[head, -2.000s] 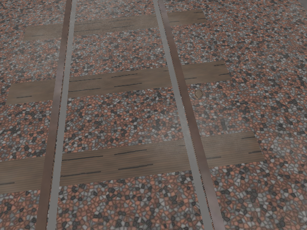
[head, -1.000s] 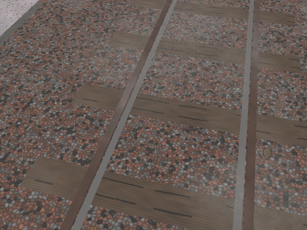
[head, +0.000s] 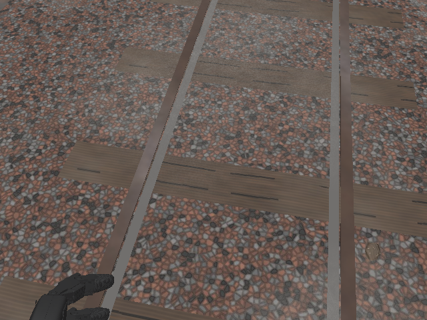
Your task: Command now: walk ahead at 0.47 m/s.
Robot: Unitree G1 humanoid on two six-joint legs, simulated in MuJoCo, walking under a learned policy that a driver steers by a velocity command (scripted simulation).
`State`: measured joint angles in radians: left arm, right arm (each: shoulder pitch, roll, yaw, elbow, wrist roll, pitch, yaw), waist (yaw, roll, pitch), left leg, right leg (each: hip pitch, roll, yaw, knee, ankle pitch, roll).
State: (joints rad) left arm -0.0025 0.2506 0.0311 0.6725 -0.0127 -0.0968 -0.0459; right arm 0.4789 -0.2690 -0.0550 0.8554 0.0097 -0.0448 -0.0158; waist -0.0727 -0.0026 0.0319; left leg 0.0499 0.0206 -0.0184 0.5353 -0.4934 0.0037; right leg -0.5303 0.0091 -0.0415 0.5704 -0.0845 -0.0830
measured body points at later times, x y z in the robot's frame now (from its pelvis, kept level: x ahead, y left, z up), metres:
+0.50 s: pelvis +0.28 +0.02 +0.01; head +0.31 +0.02 +0.46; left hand +0.26 +0.30 -0.12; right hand +0.51 -0.21 -0.06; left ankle +0.43 +0.13 -0.71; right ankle +0.13 -0.10 -0.71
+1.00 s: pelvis +0.56 +0.02 +0.02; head +0.59 +0.01 +0.47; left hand +0.78 +0.24 -0.07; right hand +0.55 -0.27 -0.11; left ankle +0.43 +0.13 -0.71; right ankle +0.72 -0.11 -0.69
